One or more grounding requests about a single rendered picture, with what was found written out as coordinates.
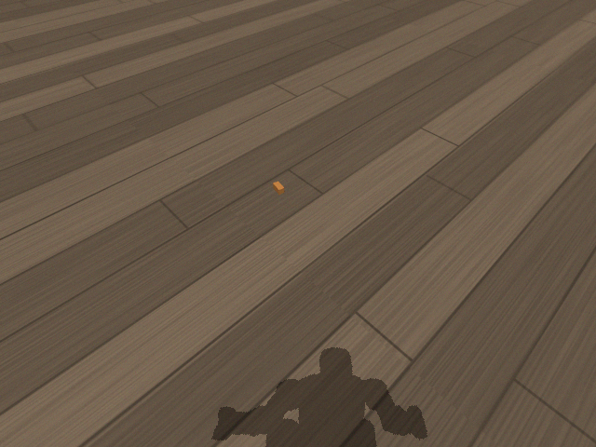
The small box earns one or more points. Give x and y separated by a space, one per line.
278 187

